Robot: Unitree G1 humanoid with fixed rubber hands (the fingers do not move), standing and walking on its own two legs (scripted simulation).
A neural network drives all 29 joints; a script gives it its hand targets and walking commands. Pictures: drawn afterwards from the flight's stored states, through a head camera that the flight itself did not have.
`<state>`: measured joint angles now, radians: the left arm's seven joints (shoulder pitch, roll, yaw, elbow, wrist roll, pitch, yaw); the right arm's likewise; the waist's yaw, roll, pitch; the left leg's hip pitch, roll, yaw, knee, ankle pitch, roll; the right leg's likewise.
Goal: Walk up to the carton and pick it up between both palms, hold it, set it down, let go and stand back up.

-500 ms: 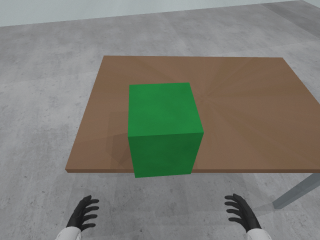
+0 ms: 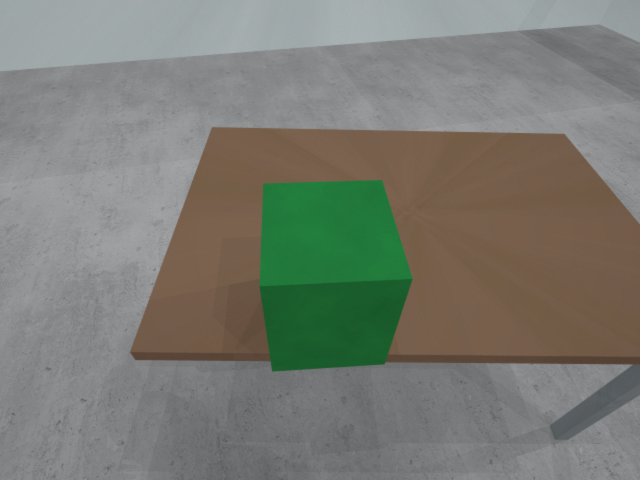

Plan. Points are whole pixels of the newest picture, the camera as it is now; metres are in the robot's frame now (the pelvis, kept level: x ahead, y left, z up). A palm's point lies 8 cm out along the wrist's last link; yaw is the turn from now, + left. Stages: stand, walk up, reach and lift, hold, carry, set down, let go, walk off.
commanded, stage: stand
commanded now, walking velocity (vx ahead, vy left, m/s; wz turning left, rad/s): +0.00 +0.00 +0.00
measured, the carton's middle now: (326, 277) +0.44 -0.01 -0.05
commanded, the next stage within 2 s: none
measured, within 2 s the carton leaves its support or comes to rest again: neither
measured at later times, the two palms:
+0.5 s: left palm out of the picture -0.06 +0.20 -0.15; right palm out of the picture -0.05 -0.20 -0.15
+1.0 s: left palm out of the picture -0.08 +0.19 -0.15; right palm out of the picture -0.08 -0.20 -0.15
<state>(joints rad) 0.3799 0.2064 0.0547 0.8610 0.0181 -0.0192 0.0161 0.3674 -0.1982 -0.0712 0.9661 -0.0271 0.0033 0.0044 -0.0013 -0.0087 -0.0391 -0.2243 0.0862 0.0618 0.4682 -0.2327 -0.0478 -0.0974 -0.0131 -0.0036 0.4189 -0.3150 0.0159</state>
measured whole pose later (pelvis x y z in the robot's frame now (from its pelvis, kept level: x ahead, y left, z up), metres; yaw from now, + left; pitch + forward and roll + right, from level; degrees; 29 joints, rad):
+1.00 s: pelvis -0.02 +0.00 +0.00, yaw +0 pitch -2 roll +0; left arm 0.39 0.08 0.00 1.17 0.01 -0.02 0.04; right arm 0.35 -0.09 -0.01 1.21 -0.02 0.01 -0.04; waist -0.01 0.00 0.01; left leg -0.21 0.09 0.05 0.43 -0.18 -0.05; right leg -0.10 -0.01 -0.01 0.42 -0.29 0.01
